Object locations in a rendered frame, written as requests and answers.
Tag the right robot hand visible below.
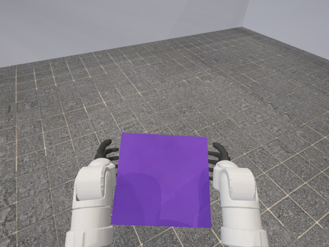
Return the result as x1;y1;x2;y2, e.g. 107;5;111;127
208;142;230;181

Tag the carton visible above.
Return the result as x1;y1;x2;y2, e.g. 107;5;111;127
111;133;211;228

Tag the left robot hand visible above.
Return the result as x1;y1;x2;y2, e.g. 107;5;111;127
94;139;119;177

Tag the right robot forearm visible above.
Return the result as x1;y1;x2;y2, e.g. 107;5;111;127
213;160;269;247

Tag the left robot forearm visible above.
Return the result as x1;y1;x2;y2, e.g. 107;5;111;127
65;158;117;247

